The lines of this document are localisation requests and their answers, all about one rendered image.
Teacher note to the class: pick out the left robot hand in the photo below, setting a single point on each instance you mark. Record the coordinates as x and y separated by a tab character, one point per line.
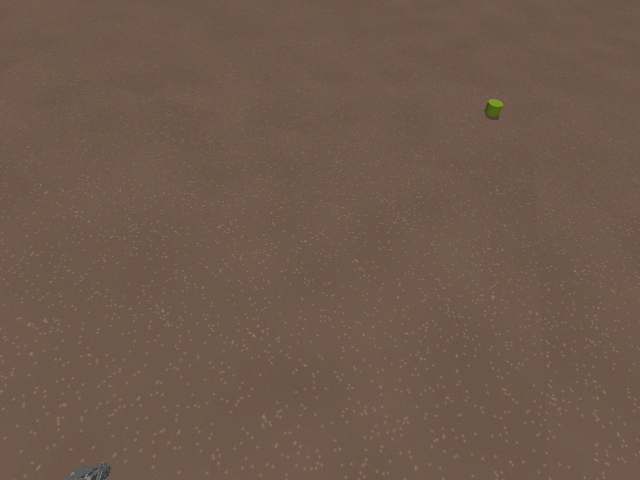
93	472

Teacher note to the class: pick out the tin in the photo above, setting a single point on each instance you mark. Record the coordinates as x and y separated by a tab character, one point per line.
493	107

